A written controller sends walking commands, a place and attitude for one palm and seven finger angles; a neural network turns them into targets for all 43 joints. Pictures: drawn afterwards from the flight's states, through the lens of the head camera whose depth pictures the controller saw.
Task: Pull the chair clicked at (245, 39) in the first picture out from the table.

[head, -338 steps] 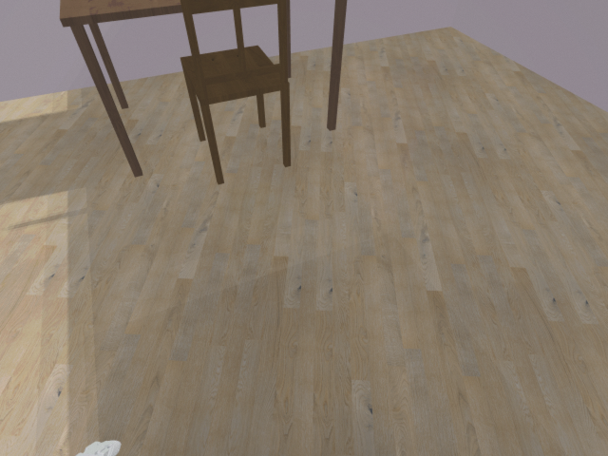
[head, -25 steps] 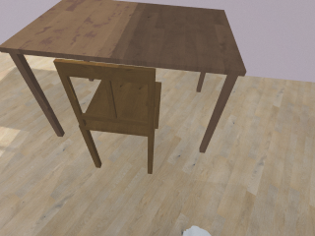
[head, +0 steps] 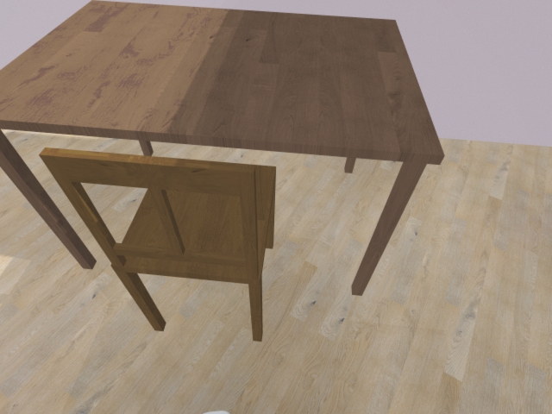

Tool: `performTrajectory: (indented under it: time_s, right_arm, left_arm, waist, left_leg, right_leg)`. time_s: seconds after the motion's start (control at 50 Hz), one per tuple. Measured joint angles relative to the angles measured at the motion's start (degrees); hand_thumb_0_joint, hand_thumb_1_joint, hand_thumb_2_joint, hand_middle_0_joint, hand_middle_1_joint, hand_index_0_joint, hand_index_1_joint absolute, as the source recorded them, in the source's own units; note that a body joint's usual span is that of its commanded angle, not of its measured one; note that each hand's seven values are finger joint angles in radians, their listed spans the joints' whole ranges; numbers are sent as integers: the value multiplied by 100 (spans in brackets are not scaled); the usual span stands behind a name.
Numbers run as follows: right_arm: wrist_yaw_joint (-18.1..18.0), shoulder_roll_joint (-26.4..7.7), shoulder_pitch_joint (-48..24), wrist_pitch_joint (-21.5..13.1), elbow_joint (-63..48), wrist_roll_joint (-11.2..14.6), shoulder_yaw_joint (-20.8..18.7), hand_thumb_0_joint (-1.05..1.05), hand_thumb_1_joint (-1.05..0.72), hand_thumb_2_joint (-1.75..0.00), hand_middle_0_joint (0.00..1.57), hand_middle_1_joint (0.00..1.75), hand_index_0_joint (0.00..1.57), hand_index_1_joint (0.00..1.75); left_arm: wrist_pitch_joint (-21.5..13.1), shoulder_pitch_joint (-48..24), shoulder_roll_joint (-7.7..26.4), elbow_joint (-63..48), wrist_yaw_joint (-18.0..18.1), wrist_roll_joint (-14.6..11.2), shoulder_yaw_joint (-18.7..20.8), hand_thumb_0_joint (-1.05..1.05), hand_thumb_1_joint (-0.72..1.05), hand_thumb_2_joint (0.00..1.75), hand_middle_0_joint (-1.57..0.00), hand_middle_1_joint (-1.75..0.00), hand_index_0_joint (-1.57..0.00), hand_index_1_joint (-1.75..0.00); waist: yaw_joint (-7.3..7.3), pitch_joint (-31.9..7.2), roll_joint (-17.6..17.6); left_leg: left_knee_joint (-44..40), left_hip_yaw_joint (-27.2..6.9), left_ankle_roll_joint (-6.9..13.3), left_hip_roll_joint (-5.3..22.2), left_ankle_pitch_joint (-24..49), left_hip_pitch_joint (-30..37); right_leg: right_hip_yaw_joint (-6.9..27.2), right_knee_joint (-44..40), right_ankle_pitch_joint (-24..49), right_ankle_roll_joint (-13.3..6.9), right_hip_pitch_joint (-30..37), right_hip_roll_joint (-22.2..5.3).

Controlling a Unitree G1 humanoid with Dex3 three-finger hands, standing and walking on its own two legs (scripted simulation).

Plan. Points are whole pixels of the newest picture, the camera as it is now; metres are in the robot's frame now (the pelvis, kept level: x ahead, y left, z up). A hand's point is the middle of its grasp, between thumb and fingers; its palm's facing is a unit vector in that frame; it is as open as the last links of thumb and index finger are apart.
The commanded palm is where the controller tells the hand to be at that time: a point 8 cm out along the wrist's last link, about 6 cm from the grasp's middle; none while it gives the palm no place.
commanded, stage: come to a stop and stand still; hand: left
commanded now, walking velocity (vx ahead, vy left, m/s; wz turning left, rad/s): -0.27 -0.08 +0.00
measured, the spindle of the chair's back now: (169, 222) +0.50 +0.26 -0.11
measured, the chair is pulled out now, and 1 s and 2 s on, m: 0.00 0.00 0.00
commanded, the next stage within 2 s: look again from close up in 1.26 s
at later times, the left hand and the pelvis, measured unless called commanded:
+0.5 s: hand out of the picture +0.04 +0.18 -0.16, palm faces +0.00 -0.96 -0.30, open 7.4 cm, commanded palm none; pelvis +0.00 -0.03 -0.01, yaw -2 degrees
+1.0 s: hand out of the picture +0.01 +0.17 -0.18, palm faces +0.03 -0.98 -0.18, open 7.4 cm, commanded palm none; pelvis -0.01 +0.00 +0.00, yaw -1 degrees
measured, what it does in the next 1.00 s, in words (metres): steps on the spot: left foot, then right foot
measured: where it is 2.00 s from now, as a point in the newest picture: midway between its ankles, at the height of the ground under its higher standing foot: outside the picture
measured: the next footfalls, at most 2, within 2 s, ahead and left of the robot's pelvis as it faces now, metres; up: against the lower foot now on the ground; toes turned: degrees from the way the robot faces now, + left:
left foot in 0.04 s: +0.10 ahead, +0.13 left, +0.00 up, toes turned +5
right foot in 0.44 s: +0.03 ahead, -0.14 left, +0.00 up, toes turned -6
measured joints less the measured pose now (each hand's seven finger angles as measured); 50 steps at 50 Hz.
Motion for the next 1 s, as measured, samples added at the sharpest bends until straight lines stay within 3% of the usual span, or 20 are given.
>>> performTrajectory:
  time_s: [0.04,0.14,0.22,0.3,0.36,0.44,0.5,0.62,0.72,0.78,0.88,1.0]
  right_arm:
    - [-7,-56,-100,-39,-2,14,43,0,-92,-90,19,30,20,30]
    - [-81,156,-389,22,43,44,131,0,-93,-90,19,30,20,30]
    - [-135,222,-675,114,-105,20,86,0,-92,-90,20,30,20,30]
    - [-127,187,-835,216,-227,-3,8,0,-91,-90,20,30,21,30]
    - [-102,95,-833,273,-244,-19,-56,0,-91,-90,20,30,21,30]
    - [-30,-44,-669,336,-176,31,-119,0,-90,-90,20,30,21,30]
    - [34,-186,-486,451,-64,40,-133,0,-90,-90,20,30,20,30]
    - [89,-257,-89,411,142,27,-90,0,-91,-90,19,30,20,30]
    - [37,-214,130,361,243,39,-39,0,-91,-90,19,30,20,30]
    - [-6,-191,198,267,297,45,7,0,-91,-90,19,30,20,30]
    - [-55,50,155,158,471,39,120,0,-91,-90,19,30,20,30]
    - [-108,185,156,126,572,43,196,1,-92,-90,20,30,20,30]
  left_arm:
    - [67,77,-19,84,14,-36,-50,0,92,90,-20,-30,-20,-30]
    - [279,111,81,172,61,-77,-98,1,92,90,-19,-30,-20,-30]
    - [392,76,106,91,53,-55,-61,1,91,90,-20,-30,-20,-30]
    - [471,20,174,-61,53,-39,40,1,91,90,-20,-30,-20,-30]
    - [488,-20,218,-177,55,-35,80,1,91,90,-19,-30,-20,-30]
    - [309,74,249,-244,74,8,39,1,91,90,-19,-30,-20,-30]
    - [262,132,83,-130,61,36,-68,1,91,90,-19,-30,-20,-30]
    - [220,218,-164,-31,0,27,-152,1,91,90,-20,-30,-20,-30]
    - [163,146,-131,1,40,17,-95,1,92,90,-20,-30,-21,-30]
    - [165,117,-101,65,58,-31,-83,1,92,90,-20,-30,-21,-30]
    - [256,30,-7,292,76,-65,-92,1,91,90,-20,-30,-20,-30]
    - [260,88,-58,496,63,-61,-186,1,91,90,-20,-30,-20,-30]
  waist:
    - [58,-5,61]
    - [222,67,-355]
    - [212,248,-297]
    - [174,384,-175]
    - [147,402,-80]
    - [132,236,-25]
    - [81,125,173]
    - [92,-69,106]
    - [124,-30,21]
    - [116,-13,59]
    - [155,42,-160]
    - [130,-55,-187]
  left_leg:
    - [-769,-17,-2,7,467,371]
    - [-1076,229,209,-269,268,696]
    - [-1354,297,249,-256,456,741]
    - [-1403,331,184,-153,559,655]
    - [-1316,328,103,-90,583,553]
    - [-866,301,-48,-85,404,291]
    - [-440,-32,-12,-175,-502,214]
    - [225,-169,6,-368,-597,356]
    - [-400,-129,-44,-386,-604,818]
    - [-1363,-140,-8,-330,-15,1266]
    - [-1457,-84,65,-411,-125,1403]
    - [-1638,-23,142,-462,-45,1580]
  right_leg:
    - [13,207,-195,95,45,44]
    - [302,626,-678,248,27,-216]
    - [600,1942,-1541,272,-460,-102]
    - [760,2716,-1706,323,-846,0]
    - [756,2376,-1599,304,-799,-46]
    - [715,832,-649,203,-268,-182]
    - [609,813,-614,72,-184,-106]
    - [636,189,-281,8,39,-111]
    - [553,72,-195,22,6,-119]
    - [462,243,-269,88,-102,-66]
    - [512,179,-219,217,8,-147]
    - [568,-88,-78,278,207,-181]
